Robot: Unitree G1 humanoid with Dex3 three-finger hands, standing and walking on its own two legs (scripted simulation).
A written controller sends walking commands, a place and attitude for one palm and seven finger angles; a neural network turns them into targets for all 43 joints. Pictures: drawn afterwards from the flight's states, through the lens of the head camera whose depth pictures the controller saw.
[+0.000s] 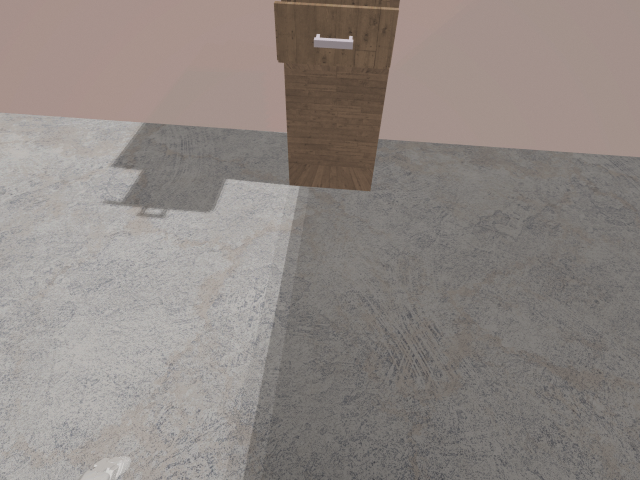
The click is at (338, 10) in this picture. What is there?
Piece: drawer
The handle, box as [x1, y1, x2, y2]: [314, 34, 352, 49]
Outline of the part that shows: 314,37 314,46 352,49 352,36 349,36 348,39 320,38 319,34 317,34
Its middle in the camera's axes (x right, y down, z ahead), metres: +0.04 -0.58 +1.13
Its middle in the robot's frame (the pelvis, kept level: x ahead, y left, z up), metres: +1.24 +0.02 +0.04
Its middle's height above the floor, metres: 0.81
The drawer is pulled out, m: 0.27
